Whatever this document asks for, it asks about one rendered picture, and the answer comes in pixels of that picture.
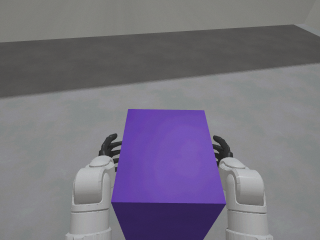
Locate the carton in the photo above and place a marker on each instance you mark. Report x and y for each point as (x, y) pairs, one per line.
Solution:
(167, 184)

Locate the robot left forearm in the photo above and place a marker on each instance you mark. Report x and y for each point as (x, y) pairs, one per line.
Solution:
(91, 200)

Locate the robot left hand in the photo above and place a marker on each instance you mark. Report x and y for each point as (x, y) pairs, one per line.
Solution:
(107, 146)

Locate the robot right hand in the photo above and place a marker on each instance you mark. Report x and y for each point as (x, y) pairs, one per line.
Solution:
(223, 149)

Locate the robot right forearm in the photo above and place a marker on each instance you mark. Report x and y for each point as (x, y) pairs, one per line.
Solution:
(245, 201)

